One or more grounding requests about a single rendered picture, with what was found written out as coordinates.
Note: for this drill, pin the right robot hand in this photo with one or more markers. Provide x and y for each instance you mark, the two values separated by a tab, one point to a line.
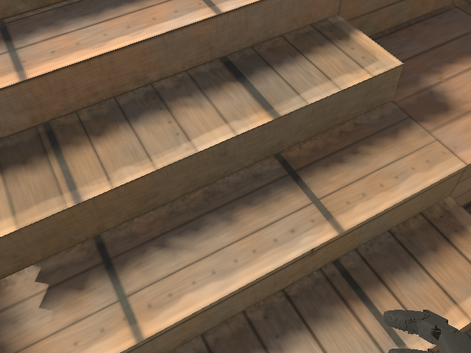
431	327

